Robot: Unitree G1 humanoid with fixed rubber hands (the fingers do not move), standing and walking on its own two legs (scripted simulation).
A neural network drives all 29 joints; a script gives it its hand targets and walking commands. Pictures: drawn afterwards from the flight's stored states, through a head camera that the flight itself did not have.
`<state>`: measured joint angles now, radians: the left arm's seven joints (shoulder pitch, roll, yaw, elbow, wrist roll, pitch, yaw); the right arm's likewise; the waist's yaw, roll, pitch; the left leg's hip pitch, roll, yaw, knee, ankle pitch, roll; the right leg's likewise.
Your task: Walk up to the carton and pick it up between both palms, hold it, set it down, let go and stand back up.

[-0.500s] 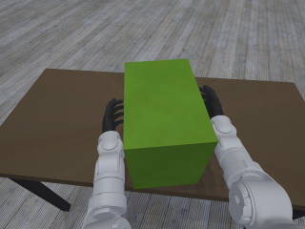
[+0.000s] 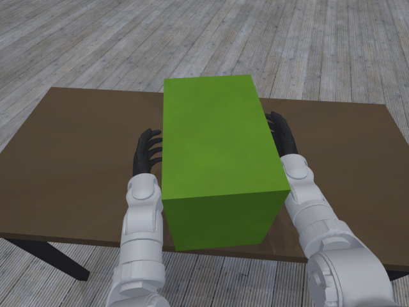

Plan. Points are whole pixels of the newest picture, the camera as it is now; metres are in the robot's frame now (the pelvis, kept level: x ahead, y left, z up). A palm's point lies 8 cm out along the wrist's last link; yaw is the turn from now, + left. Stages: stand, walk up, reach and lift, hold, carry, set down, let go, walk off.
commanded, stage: reach and lift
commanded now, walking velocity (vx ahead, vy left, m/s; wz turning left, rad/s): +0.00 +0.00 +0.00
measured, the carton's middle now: (213, 162) +0.41 +0.06 +0.03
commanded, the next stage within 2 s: none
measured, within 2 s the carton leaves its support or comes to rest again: leaves its support in 0.14 s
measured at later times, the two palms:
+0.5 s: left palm (140, 156) +0.34 +0.19 +0.12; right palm (298, 143) +0.40 -0.09 +0.14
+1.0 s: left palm (138, 138) +0.35 +0.19 +0.16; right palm (306, 139) +0.39 -0.09 +0.16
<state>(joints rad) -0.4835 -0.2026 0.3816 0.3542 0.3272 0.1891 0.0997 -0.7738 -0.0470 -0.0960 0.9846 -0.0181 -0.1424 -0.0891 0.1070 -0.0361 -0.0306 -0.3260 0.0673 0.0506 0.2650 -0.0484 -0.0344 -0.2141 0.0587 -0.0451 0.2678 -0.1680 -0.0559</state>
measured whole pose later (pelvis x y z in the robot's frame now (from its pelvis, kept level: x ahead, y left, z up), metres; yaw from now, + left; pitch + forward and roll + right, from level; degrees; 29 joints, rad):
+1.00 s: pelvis -0.01 +0.02 +0.00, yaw +1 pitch -4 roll +0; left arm -0.61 -0.08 0.27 0.25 0.28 0.56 0.07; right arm -0.79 -0.05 -0.06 0.78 0.14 0.16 -0.17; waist -0.02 -0.05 0.01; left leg -0.16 0.02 0.04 0.30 -0.08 0.00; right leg -0.04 0.02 -0.06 0.29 -0.19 -0.02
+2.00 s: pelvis -0.01 +0.03 +0.00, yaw +1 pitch -5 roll -1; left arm -0.70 -0.04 0.27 0.22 0.27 0.69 0.03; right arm -0.84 -0.09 -0.02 0.68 0.25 0.31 -0.24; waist -0.07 -0.04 0.00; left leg -0.14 0.02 0.03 0.33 -0.10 0.01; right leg -0.01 0.02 -0.05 0.29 -0.19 -0.01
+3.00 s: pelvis -0.01 +0.03 +0.00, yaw +0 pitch -5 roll -1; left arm -0.76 -0.03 0.30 0.19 0.27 0.84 0.02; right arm -0.93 -0.12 -0.01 0.67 0.32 0.48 -0.26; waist -0.06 -0.03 -0.06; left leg -0.14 0.01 0.03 0.34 -0.11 0.01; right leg -0.01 0.02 -0.02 0.31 -0.20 0.00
